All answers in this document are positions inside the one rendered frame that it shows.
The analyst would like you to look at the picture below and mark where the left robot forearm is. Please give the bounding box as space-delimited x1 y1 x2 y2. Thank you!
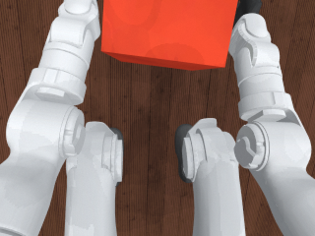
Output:
6 0 100 145

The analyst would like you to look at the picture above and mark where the robot right foot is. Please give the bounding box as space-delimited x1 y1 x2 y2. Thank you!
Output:
174 124 193 183

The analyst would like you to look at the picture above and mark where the robot right upper arm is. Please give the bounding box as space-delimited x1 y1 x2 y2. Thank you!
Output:
233 121 315 236

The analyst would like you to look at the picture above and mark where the robot foot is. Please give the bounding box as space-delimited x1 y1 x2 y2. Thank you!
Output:
109 127 124 187
174 124 193 183

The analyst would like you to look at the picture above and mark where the right robot forearm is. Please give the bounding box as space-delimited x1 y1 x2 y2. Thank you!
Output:
228 13 312 159

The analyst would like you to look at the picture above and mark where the robot left foot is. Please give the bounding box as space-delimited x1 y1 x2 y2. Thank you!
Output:
109 127 124 187

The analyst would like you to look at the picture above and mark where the robot right hand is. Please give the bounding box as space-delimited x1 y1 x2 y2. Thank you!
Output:
232 0 262 29

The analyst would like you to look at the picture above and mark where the carton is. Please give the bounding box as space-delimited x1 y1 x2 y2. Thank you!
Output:
100 0 238 71

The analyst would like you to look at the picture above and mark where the robot left upper arm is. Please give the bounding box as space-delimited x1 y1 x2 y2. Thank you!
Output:
0 98 86 236

